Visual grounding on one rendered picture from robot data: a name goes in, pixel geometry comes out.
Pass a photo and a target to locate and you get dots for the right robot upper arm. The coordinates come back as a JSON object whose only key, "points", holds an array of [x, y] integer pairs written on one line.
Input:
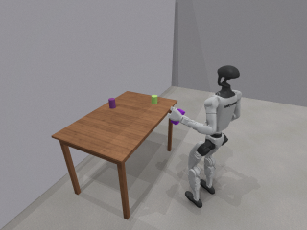
{"points": [[237, 110]]}

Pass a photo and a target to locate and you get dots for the table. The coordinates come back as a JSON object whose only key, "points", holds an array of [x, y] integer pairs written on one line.
{"points": [[114, 134]]}

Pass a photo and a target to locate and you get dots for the right robot foot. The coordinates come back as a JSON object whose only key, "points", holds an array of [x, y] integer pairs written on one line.
{"points": [[210, 189]]}

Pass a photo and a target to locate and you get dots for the humanoid robot head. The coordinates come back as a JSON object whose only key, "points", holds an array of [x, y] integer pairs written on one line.
{"points": [[227, 72]]}

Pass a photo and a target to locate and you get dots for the left robot hand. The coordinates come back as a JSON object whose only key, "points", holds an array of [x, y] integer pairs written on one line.
{"points": [[175, 115]]}

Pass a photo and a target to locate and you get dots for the left robot upper arm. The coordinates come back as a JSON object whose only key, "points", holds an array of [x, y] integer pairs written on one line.
{"points": [[210, 106]]}

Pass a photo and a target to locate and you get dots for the robot left forearm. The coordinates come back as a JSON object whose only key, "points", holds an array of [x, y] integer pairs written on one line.
{"points": [[199, 127]]}

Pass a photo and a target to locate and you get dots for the sponge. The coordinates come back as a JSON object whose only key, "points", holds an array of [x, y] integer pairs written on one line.
{"points": [[176, 122]]}

